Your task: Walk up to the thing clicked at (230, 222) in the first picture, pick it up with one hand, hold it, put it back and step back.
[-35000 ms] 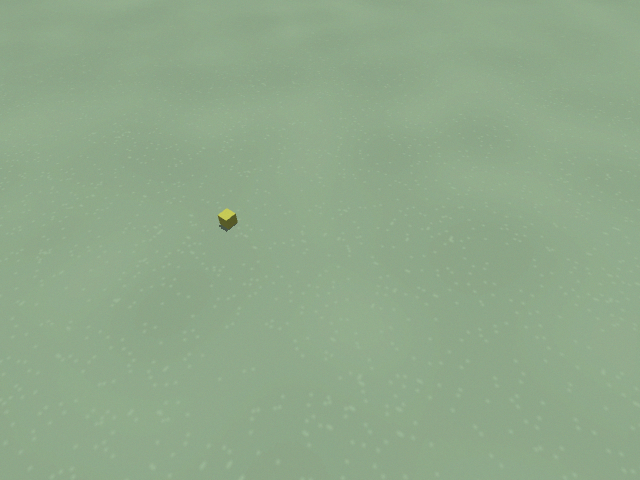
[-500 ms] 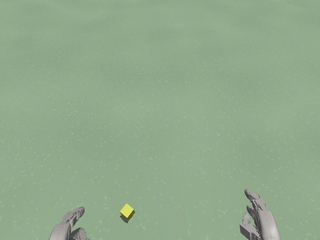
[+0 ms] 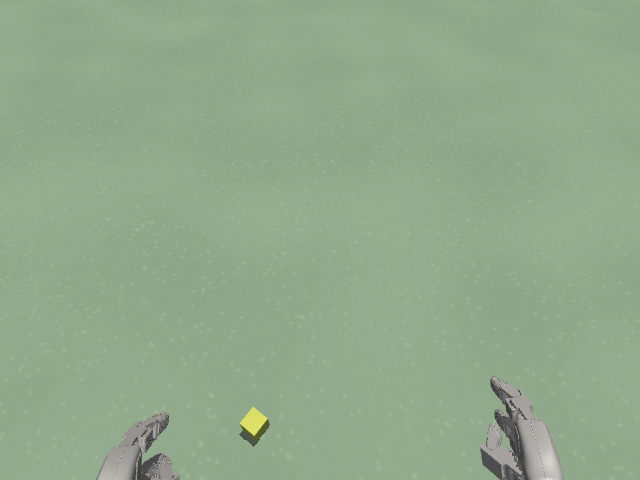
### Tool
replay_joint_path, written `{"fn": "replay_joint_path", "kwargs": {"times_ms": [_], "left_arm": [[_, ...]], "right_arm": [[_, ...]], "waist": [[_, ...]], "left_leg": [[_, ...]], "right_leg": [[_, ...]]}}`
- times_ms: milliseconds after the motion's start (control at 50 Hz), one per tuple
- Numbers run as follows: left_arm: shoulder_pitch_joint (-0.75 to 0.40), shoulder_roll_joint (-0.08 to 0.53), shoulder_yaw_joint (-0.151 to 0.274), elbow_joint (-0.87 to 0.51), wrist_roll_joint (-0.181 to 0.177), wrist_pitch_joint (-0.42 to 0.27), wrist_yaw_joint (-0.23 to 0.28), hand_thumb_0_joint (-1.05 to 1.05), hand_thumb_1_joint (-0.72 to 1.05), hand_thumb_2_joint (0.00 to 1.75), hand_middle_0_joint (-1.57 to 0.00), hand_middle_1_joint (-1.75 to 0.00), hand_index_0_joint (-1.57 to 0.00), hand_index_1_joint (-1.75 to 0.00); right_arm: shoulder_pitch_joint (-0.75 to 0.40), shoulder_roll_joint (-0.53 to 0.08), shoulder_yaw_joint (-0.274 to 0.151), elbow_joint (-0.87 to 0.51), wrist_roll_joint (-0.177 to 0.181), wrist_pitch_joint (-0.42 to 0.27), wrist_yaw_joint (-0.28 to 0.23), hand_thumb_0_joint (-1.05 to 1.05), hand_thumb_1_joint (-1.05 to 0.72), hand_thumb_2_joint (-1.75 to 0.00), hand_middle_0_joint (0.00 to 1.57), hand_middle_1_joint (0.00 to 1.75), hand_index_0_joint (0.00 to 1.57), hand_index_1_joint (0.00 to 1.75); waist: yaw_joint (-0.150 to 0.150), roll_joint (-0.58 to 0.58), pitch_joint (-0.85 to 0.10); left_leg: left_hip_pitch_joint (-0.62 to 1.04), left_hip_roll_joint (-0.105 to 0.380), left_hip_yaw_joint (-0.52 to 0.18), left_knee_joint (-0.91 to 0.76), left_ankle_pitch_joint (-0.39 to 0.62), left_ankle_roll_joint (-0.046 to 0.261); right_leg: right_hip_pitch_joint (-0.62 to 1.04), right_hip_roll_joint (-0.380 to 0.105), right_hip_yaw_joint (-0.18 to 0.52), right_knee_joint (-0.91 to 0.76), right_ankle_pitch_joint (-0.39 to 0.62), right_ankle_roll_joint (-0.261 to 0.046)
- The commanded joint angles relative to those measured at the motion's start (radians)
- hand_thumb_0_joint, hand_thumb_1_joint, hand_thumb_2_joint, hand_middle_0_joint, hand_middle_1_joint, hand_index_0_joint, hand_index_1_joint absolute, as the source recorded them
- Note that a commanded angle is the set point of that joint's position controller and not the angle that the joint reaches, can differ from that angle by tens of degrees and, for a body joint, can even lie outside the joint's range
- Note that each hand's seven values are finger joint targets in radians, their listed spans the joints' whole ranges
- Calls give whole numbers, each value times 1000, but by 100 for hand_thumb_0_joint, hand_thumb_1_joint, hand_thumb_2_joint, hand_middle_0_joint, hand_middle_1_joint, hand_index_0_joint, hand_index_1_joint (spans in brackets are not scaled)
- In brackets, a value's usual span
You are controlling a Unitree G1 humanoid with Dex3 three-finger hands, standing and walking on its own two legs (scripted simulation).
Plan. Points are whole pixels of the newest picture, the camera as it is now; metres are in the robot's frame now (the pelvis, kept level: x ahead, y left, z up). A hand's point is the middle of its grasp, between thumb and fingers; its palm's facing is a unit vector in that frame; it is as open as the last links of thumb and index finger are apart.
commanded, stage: home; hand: left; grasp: from above
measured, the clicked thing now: (255, 424) +0.42 +0.19 -0.68
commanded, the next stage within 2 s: stand in 0.18 s
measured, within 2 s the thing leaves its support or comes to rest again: neither
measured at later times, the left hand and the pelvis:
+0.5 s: hand out of the picture +0.13 +0.23 -0.10, palm faces +0.00 -0.94 -0.34, open 7.4 cm; pelvis -0.01 +0.00 +0.02, yaw +0 degrees
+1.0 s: hand out of the picture +0.04 +0.24 -0.10, palm faces +0.01 -0.94 -0.33, open 7.3 cm; pelvis +0.00 +0.01 +0.06, yaw -1 degrees
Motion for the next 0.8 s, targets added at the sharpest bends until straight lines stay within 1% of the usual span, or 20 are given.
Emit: {"fn": "replay_joint_path", "kwargs": {"times_ms": [0,20,40,100,180,200,220,240,260,280,300,340,380,440,480,500,580,700,740,780], "left_arm": [[-27,107,70,-205,1,-56,15,0,90,90,-20,-30,-20,-30],[-17,91,55,-180,1,-52,12,0,90,90,-20,-30,-20,-30],[-39,129,83,-221,4,-56,18,0,90,90,-20,-30,-20,-30],[-15,91,56,-184,1,-53,15,0,90,90,-20,-30,-20,-30],[-24,126,82,-205,5,-53,17,0,90,90,-20,-30,-20,-30],[-20,103,57,-187,6,-51,16,0,90,90,-20,-30,-20,-30],[-30,116,68,-205,6,-53,17,0,90,90,-20,-30,-20,-30],[-6,79,42,-165,1,-47,13,0,90,90,-20,-30,-20,-30],[-309,186,54,186,109,-271,54,0,90,90,-20,-30,-20,-30],[-197,221,80,329,118,-344,50,0,90,90,-20,-30,-20,-30],[-202,230,75,375,122,-378,43,0,90,90,-20,-30,-20,-30],[-240,233,57,465,124,-421,33,0,90,90,-20,-30,-20,-30],[-284,217,62,548,105,-427,25,0,90,90,-20,-30,-20,-30],[-314,212,61,679,101,-449,29,0,90,90,-20,-30,-20,-30],[-316,200,60,753,99,-462,28,0,90,90,-20,-30,-20,-30],[-301,197,60,794,100,-468,29,0,90,90,-20,-30,-20,-30],[-312,209,61,909,92,-487,30,0,90,90,-20,-30,-20,-30],[-321,223,55,1047,81,-488,35,0,90,90,-20,-30,-20,-30],[-315,218,49,1086,79,-486,34,0,90,90,-20,-30,-20,-30],[-315,224,47,1118,80,-486,34,0,90,90,-20,-30,-20,-30]], "right_arm": [[-68,-120,-49,-164,4,-54,-17,0,-90,-90,20,30,20,30],[-64,-119,-47,-156,4,-52,-16,0,-90,-90,20,30,20,30],[-71,-123,-50,-164,4,-52,-18,0,-90,-90,20,30,20,30],[-62,-119,-47,-156,3,-51,-16,0,-90,-90,20,30,20,30],[-76,-124,-50,-169,5,-50,-17,0,-90,-90,20,30,20,30],[-65,-119,-47,-159,4,-48,-17,0,-90,-90,20,30,20,30],[-74,-121,-48,-170,4,-49,-18,0,-90,-90,20,30,20,30],[-63,-118,-45,-158,5,-48,-16,0,-90,-90,20,30,20,30],[-123,-232,-82,95,-117,59,43,0,-90,-90,20,30,20,30],[-129,-244,-103,88,-115,102,79,0,-90,-90,20,30,20,30],[-115,-248,-108,69,-119,122,95,0,-90,-90,20,30,20,30],[-116,-229,-104,117,-86,136,132,0,-90,-90,20,30,20,30],[-131,-215,-104,145,-56,148,158,0,-90,-90,20,30,20,30],[-144,-211,-112,202,-53,166,169,0,-90,-90,20,30,20,30],[-149,-229,-115,231,-58,173,166,0,-90,-90,20,30,20,30],[-159,-225,-116,246,-57,177,167,0,-90,-90,20,30,20,30],[-139,-233,-112,309,-48,187,154,0,-90,-90,20,30,20,30],[-129,-247,-104,394,-38,203,142,0,-90,-90,20,30,20,30],[-140,-250,-101,418,-37,207,141,0,-90,-90,20,30,20,30],[-139,-251,-99,438,-33,208,142,0,-90,-90,20,30,20,30]], "waist": [[-9,-28,-92],[-13,-17,-84],[-3,-3,-85],[-10,-17,-80],[-1,-14,-76],[-10,-17,-76],[-10,-15,-71],[-14,-15,-57],[67,-56,161],[72,-136,97],[43,-146,104],[43,-98,50],[53,-106,54],[55,-84,83],[61,2,94],[68,8,98],[55,-16,104],[42,-45,134],[48,-14,160],[47,-27,166]], "left_leg": [[119,-42,28,-154,221,40],[117,-44,30,-156,221,39],[120,-42,30,-155,226,38],[116,-43,29,-156,220,39],[110,-42,27,-159,213,38],[112,-46,31,-155,213,40],[112,-43,31,-155,210,39],[109,-44,31,-159,204,39],[152,9,-9,-244,384,86],[185,-3,27,-234,346,93],[180,-19,22,-226,304,93],[279,-27,26,-252,285,89],[310,-32,21,-286,253,84],[342,-9,-12,-364,201,90],[354,27,-60,-443,195,94],[354,34,-70,-460,188,95],[425,31,-44,-480,370,78],[505,36,-31,-566,412,66],[511,46,-42,-615,355,65],[532,50,-41,-639,374,59]], "right_leg": [[40,36,-19,-168,215,-13],[37,36,-17,-166,217,-13],[37,35,-16,-167,220,-15],[37,36,-19,-164,214,-15],[40,36,-21,-167,206,-15],[35,34,-16,-172,210,-14],[30,35,-17,-171,206,-14],[29,36,-19,-171,202,-14],[181,-26,54,-196,209,-66],[214,-48,120,-251,196,-93],[198,-51,147,-279,180,-114],[259,-77,164,-268,258,-103],[254,-76,149,-300,213,-81],[264,-67,125,-346,145,-64],[304,-47,85,-330,197,-47],[325,-49,80,-347,202,-47],[394,-66,92,-409,344,-48],[465,-81,100,-516,413,-43],[476,-76,93,-547,368,-37],[492,-79,94,-565,370,-34]]}}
